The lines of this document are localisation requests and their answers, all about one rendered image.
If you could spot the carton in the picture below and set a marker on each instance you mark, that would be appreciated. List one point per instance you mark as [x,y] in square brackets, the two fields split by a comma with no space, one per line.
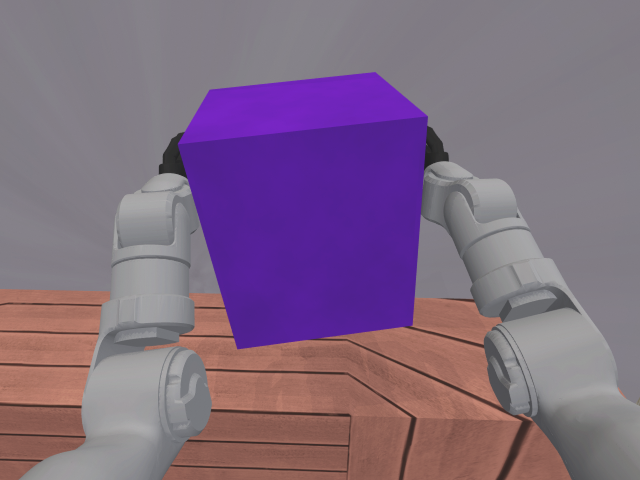
[309,195]

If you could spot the robot left forearm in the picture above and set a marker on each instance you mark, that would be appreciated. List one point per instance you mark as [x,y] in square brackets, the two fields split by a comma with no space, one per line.
[151,256]

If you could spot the right robot hand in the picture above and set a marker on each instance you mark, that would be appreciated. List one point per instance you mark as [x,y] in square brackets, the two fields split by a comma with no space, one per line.
[434,149]

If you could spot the right robot upper arm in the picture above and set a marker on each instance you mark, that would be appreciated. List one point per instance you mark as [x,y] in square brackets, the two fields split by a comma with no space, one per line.
[554,368]

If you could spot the left robot hand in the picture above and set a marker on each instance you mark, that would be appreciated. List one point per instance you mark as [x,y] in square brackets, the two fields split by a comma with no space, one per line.
[172,161]

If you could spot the pedestal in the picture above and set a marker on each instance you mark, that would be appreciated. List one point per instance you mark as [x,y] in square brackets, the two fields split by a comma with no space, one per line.
[407,403]

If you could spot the left robot upper arm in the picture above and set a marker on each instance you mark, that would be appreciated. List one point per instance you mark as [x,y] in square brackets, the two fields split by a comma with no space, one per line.
[139,410]

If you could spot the robot right forearm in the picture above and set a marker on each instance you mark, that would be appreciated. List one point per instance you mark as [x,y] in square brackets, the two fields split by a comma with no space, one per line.
[510,276]

